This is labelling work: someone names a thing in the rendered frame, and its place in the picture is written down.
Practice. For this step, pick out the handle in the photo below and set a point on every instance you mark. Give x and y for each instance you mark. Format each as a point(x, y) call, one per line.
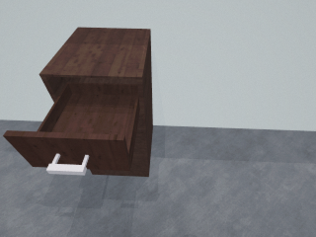
point(67, 169)

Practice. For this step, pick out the drawer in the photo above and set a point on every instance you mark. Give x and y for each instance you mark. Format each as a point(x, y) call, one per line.
point(95, 119)

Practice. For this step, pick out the cabinet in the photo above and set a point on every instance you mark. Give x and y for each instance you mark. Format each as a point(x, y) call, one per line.
point(109, 56)

